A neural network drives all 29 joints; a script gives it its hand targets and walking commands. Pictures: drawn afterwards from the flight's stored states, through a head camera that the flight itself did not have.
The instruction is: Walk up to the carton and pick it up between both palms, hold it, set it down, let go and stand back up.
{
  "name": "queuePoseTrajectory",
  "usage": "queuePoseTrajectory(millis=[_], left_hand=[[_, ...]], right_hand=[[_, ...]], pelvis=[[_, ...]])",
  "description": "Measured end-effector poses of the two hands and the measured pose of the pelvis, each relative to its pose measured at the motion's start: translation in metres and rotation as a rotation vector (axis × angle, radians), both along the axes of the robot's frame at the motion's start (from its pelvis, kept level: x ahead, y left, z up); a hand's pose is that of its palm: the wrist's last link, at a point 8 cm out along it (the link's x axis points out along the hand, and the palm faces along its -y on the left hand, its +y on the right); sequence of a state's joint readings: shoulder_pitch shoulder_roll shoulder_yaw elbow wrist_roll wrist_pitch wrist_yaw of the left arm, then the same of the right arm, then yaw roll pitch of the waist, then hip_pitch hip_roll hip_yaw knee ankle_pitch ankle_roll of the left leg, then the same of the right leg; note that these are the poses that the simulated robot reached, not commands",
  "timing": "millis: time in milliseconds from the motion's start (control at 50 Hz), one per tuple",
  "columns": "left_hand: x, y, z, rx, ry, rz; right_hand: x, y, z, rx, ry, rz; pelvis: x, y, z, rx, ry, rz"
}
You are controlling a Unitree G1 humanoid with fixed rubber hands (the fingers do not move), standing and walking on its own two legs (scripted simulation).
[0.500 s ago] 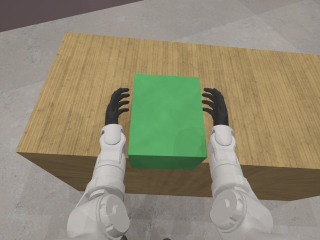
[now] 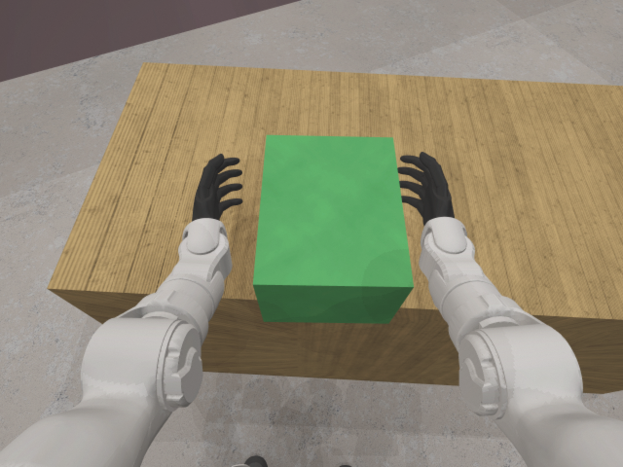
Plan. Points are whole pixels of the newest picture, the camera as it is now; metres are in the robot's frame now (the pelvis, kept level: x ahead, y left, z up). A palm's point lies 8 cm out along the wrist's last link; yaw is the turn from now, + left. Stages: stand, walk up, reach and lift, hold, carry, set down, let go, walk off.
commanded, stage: set down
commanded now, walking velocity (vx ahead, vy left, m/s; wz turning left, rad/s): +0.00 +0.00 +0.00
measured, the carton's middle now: (328, 230) +0.44 +0.00 -0.02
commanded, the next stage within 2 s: none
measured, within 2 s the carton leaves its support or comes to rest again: neither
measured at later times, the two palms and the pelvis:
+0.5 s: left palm (182, 185) +0.43 +0.19 +0.08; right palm (477, 174) +0.47 -0.18 +0.09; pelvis -0.02 -0.01 -0.01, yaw +2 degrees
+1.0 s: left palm (154, 173) +0.41 +0.20 +0.13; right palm (503, 148) +0.45 -0.17 +0.15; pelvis -0.02 -0.01 +0.02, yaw +3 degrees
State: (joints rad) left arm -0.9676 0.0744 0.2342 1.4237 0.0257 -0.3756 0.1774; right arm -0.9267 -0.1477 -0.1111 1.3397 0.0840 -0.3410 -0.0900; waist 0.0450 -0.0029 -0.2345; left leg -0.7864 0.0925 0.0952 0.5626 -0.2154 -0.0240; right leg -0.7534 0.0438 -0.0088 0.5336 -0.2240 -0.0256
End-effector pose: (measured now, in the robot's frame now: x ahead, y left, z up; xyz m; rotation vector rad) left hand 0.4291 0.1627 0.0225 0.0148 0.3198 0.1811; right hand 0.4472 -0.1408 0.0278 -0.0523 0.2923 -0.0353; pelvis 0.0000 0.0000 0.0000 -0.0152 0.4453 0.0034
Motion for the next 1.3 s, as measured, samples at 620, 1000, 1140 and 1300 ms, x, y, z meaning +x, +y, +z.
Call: queuePoseTrajectory(millis=[620,1000,1140,1300], left_hand=[[0.011,0.021,0.082,0.015,-0.104,-0.007],[-0.019,0.034,0.108,0.025,-0.090,-0.023],[-0.054,0.032,0.069,0.024,-0.048,-0.018],[-0.061,0.021,0.058,0.013,-0.071,0.000]], right_hand=[[0.021,-0.030,0.086,0.017,-0.082,0.017],[0.000,-0.033,0.127,-0.015,-0.053,0.001],[-0.034,-0.036,0.081,0.010,-0.014,0.008],[-0.048,-0.034,0.060,0.033,-0.027,0.022]], pelvis=[[-0.020,-0.013,-0.002,0.010,-0.022,0.030],[-0.016,-0.011,0.017,0.006,-0.211,0.044],[-0.020,-0.010,0.018,0.010,-0.261,0.050],[-0.027,-0.010,0.015,0.012,-0.235,0.044]])
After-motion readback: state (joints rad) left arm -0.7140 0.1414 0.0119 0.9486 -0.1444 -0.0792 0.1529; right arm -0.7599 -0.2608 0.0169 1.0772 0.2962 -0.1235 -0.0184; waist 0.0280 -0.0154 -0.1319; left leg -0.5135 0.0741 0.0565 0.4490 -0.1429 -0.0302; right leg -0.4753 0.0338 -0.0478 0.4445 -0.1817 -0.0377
